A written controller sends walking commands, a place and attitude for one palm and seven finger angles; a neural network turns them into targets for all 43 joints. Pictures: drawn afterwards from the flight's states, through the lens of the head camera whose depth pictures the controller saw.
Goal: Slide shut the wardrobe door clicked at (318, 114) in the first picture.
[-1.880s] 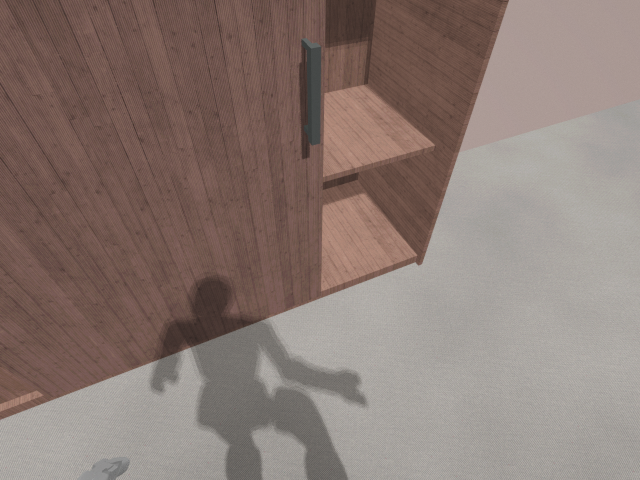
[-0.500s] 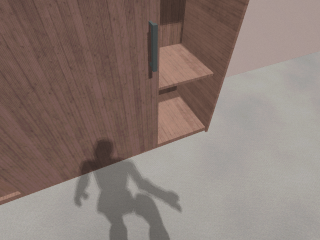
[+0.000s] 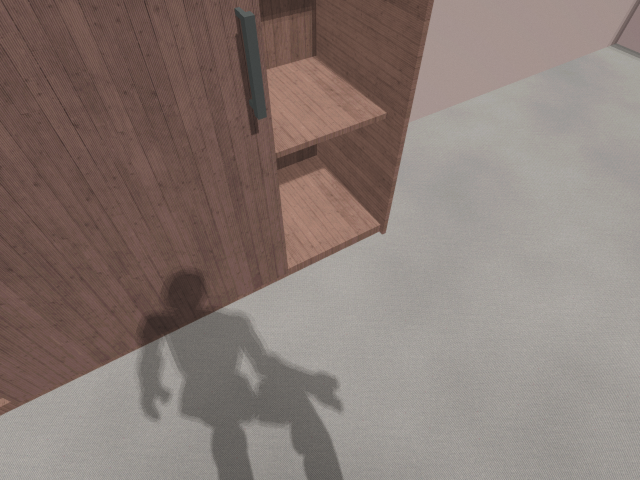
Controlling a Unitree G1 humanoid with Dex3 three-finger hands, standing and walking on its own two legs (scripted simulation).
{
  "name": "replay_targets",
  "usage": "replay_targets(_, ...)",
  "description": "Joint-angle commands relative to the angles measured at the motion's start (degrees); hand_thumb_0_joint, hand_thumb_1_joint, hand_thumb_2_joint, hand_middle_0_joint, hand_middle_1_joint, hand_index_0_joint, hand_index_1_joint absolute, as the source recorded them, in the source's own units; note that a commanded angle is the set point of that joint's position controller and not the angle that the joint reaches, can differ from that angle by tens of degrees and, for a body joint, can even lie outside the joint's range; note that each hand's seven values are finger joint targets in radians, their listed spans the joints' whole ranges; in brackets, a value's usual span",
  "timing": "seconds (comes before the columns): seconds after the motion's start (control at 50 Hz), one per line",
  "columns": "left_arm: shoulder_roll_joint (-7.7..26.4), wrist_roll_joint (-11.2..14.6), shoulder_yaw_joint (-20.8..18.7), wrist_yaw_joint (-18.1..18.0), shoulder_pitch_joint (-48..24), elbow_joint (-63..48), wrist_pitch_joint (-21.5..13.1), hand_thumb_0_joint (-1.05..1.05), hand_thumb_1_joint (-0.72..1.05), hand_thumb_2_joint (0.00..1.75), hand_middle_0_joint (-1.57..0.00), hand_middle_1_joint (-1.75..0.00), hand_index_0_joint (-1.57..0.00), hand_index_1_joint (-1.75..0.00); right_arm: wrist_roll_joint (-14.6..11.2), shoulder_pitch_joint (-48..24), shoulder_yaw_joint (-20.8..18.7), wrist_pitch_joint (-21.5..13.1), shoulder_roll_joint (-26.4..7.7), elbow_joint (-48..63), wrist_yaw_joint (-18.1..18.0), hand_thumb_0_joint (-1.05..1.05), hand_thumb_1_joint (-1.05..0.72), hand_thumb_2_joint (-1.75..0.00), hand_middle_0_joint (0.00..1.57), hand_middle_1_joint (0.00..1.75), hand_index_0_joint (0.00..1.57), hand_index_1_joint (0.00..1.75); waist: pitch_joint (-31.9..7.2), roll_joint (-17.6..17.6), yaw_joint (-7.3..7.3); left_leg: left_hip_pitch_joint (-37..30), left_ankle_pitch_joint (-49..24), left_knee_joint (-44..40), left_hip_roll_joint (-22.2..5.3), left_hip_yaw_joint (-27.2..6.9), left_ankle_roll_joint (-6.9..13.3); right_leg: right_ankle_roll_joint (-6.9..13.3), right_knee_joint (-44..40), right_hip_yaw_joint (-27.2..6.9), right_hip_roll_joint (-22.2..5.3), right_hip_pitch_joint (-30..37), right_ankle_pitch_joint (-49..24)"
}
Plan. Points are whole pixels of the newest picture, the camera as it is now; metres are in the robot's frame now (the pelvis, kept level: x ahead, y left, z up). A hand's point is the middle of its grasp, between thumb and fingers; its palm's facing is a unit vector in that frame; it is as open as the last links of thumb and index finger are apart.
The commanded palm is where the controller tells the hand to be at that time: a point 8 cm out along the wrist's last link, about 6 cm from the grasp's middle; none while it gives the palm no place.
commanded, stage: walk to a spot facing it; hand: left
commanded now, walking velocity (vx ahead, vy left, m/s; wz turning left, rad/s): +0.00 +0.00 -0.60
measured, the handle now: (250, 66) +0.81 +0.22 +0.09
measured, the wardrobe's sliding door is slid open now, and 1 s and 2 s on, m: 0.44 0.44 0.44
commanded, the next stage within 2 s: none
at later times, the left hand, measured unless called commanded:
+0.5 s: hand out of the picture +0.07 +0.21 -0.16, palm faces -0.15 -0.96 -0.24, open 7.3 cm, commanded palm none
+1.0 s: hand (208, 470) +0.15 +0.18 -0.15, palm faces -0.53 -0.82 -0.19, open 7.3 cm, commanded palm none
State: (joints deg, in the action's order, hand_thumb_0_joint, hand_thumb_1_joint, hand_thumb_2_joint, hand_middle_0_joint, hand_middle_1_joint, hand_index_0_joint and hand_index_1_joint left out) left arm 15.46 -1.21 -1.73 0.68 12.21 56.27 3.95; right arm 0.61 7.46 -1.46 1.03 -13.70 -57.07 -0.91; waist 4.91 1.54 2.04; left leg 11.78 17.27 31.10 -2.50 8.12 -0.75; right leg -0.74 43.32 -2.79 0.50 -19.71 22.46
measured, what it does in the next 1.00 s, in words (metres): steps on the spot, turning right: left foot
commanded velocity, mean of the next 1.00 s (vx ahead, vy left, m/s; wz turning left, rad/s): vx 0.04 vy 0.00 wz -0.60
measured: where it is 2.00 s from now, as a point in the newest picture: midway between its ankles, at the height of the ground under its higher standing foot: outside the picture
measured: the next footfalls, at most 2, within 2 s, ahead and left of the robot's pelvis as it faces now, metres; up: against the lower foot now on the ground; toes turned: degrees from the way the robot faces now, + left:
left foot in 0.56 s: +0.04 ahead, +0.13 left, +0.00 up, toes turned -17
right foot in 1.10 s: -0.08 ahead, -0.09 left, +0.00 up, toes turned -44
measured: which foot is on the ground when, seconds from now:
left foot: down 0.00-0.06, up 0.08-0.54, down 0.56-1.00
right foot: down 0.00-0.56, up 0.58-1.00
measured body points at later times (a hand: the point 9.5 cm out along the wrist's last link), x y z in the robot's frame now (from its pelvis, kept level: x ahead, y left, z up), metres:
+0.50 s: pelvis -0.01 +0.01 +0.01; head +0.02 +0.01 +0.46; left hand +0.08 +0.26 -0.14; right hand +0.06 -0.27 -0.12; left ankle -0.01 +0.15 -0.70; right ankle +0.01 -0.10 -0.73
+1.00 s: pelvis -0.03 +0.05 +0.01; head -0.01 +0.05 +0.46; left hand +0.18 +0.22 -0.14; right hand -0.16 -0.17 -0.13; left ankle +0.00 +0.15 -0.73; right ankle -0.11 -0.07 -0.69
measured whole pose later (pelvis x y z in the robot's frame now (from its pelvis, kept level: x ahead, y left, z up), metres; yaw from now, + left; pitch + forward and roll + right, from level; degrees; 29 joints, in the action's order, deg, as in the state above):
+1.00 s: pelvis -0.03 +0.05 +0.01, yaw -34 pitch -1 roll -1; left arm 13.4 -1.7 -4.9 2.9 10.7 52.8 5.6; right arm 1.4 18.2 -2.6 -0.2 -11.5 -54.7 -1.2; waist 3.1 0.8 -1.1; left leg 8.3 17.8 27.7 -6.4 16.3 1.0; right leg -3.9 49.3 2.6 -3.8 -22.9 23.6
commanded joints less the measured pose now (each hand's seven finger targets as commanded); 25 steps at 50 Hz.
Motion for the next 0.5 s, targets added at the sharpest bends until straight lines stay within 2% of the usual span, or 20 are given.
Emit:
replay_targets(0.0,5.8,0.0,-2.5,0.1,6.5,-4.4,-1.7,0.0,0.9,0.9,-0.2,-0.3,-0.2,-0.3,0.5,-4.0,-3.7,-0.7,-12.1,6.1,-0.9,0.0,-0.9,-0.9,0.2,0.3,0.2,0.3,-5.8,-7.8,2.09,2.6,-19.4,-0.1,-15.4,-6.5,6.3,0.0,-4.4,2.5,-2.7,5.2,-1.6)
replay_targets(0.02,7.6,-0.4,-3.1,0.0,9.3,-3.8,-2.3,0.0,0.9,0.9,-0.2,-0.3,-0.2,-0.3,0.2,-3.8,-3.8,-0.2,-10.6,6.3,-0.7,0.0,-0.9,-0.9,0.2,0.3,0.2,0.3,-6.0,-0.1,3.4,6.7,-10.8,11.4,-10.2,-2.2,1.9,0.5,-15.7,-2.1,-5.1,9.3,-14.6)
replay_targets(0.04,14.0,-1.1,-4.4,-1.1,9.7,-4.2,-3.3,0.0,0.9,0.9,-0.2,-0.3,-0.2,-0.3,-0.1,-1.3,-2.9,0.1,-5.1,8.1,-0.4,0.0,-0.9,-0.9,0.2,0.3,0.2,0.3,-4.9,21.7,2.15,20.9,14.3,26.2,-0.1,0.5,-2.5,4.3,-24.7,-25.6,-18.6,12.9,-29.7)
replay_targets(0.06,13.7,-0.1,-4.2,-1.8,11.0,-4.6,-3.0,0.0,0.9,0.9,-0.2,-0.3,-0.2,-0.3,-0.1,-3.1,-2.9,0.5,-6.3,8.9,-0.6,0.0,-0.9,-0.9,0.2,0.3,0.2,0.3,-5.3,16.6,2.96,19.7,17.0,32.1,0.6,-7.8,-1.8,8.4,-26.9,-28.8,-21.2,9.6,-34.0)
replay_targets(0.08,12.2,0.0,-4.0,-1.9,8.0,-5.3,-2.8,0.0,0.9,0.9,-0.2,-0.3,-0.2,-0.3,-0.2,-1.9,-3.3,0.7,-6.5,8.1,-0.5,0.0,-0.9,-0.9,0.2,0.3,0.2,0.3,-4.8,11.8,0.86,19.3,12.3,34.6,-0.9,-10.1,-1.4,10.2,-27.1,-24.6,-18.9,8.2,-24.1)
replay_targets(0.1,10.4,0.0,-4.1,-2.0,5.4,-6.1,-2.9,0.0,0.9,0.9,-0.2,-0.3,-0.2,-0.3,-0.1,-2.4,-3.4,0.6,-6.3,7.5,-0.3,0.0,-0.9,-0.9,0.2,0.3,0.2,0.3,-3.8,10.0,0.22,20.1,9.3,35.3,-1.6,-9.7,-1.5,9.5,-26.2,-24.0,-15.9,7.1,-22.9)
replay_targets(0.14,8.4,0.4,-3.5,-1.8,3.8,-6.8,-3.4,0.0,0.9,0.9,-0.2,-0.3,-0.2,-0.3,0.1,-2.1,-3.4,0.4,-6.2,6.9,-0.3,0.0,-0.9,-0.9,0.2,0.3,0.2,0.3,-4.0,6.6,-0.48,19.7,4.4,35.7,-1.9,-10.3,-2.3,9.2,-25.0,-20.1,-13.4,7.5,-25.5)
replay_targets(0.2,8.0,0.3,-3.8,-1.9,5.4,-6.6,-3.7,0.0,0.9,0.9,-0.2,-0.3,-0.2,-0.3,0.1,-0.6,-3.4,0.4,-5.1,6.2,-0.4,0.0,-0.9,-0.9,0.2,0.3,0.2,0.3,-8.1,3.4,-0.58,19.4,2.7,32.9,-1.4,-9.9,-3.1,9.3,-23.5,-18.3,-11.9,12.2,-27.9)
replay_targets(0.26,7.9,0.3,-4.2,-1.7,7.3,-6.1,-3.6,0.0,0.9,0.9,-0.2,-0.3,-0.2,-0.3,0.2,-2.3,-3.2,0.5,-4.4,6.9,-0.7,0.0,-0.9,-0.9,0.2,0.3,0.2,0.3,-8.9,4.4,0.5,19.9,3.4,30.1,-0.6,-9.9,-3.5,9.7,-23.4,-19.6,-11.2,14.0,-28.1)
replay_targets(0.28,7.9,0.2,-4.2,-1.7,7.5,-6.1,-3.5,0.0,0.9,0.9,-0.2,-0.3,-0.2,-0.3,0.1,-2.5,-3.1,0.4,-4.3,7.3,-0.7,0.0,-0.9,-0.9,0.2,0.3,0.2,0.3,-9.1,4.9,0.47,19.8,3.8,28.8,-0.4,-9.9,-3.5,10.1,-23.4,-20.1,-11.2,14.4,-27.9)
replay_targets(0.32,8.2,0.0,-4.4,-1.6,7.3,-6.3,-3.2,0.0,0.9,0.9,-0.2,-0.3,-0.2,-0.3,0.0,-2.8,-3.0,0.3,-4.1,7.8,-0.8,0.0,-0.9,-0.9,0.2,0.3,0.2,0.3,-9.0,4.6,0.74,18.4,4.8,25.5,-0.1,-9.6,-3.4,10.8,-23.6,-21.2,-11.1,13.9,-26.6)
replay_targets(0.38,8.5,-0.2,-4.7,-1.5,7.0,-6.4,-2.9,0.0,0.9,0.9,-0.2,-0.3,-0.2,-0.3,-0.2,-3.9,-3.0,0.0,-4.0,8.8,-1.0,0.0,-0.9,-0.9,0.2,0.3,0.2,0.3,-8.4,6.1,1.31,15.2,6.5,19.0,0.9,-9.5,-2.9,11.5,-23.7,-23.8,-10.5,11.5,-26.6)
replay_targets(0.42,9.1,-0.4,-5.0,-1.6,5.5,-7.0,-2.6,0.0,0.9,0.9,-0.2,-0.3,-0.2,-0.3,-0.5,-2.6,-2.8,-0.4,-3.8,9.1,-1.1,0.0,-0.9,-0.9,0.2,0.3,0.2,0.3,-8.9,7.9,0.84,11.8,7.8,13.8,1.5,-9.5,-2.3,11.5,-23.0,-25.0,-10.5,10.3,-28.1)
replay_targets(0.44,9.3,-0.5,-5.1,-1.5,4.3,-7.5,-2.5,0.0,0.9,0.9,-0.2,-0.3,-0.2,-0.3,-0.7,-1.2,-2.9,-0.6,-3.8,9.1,-1.2,0.0,-0.9,-0.9,0.2,0.3,0.2,0.3,-9.3,7.5,0.24,9.5,7.8,10.6,2.0,-9.6,-1.8,11.2,-22.6,-25.4,-10.1,9.4,-29.1)
replay_targets(0.48,9.4,-0.3,-5.0,-1.4,2.0,-8.0,-2.1,0.0,0.9,0.9,-0.2,-0.3,-0.2,-0.3,-0.9,2.6,-2.9,-0.9,-4.1,8.2,-1.4,0.0,-0.9,-0.9,0.2,0.3,0.2,0.3,-10.1,8.0,-1.38,3.0,3.6,2.1,3.1,-8.9,-1.2,8.8,-21.3,-25.1,-8.0,5.9,-28.0)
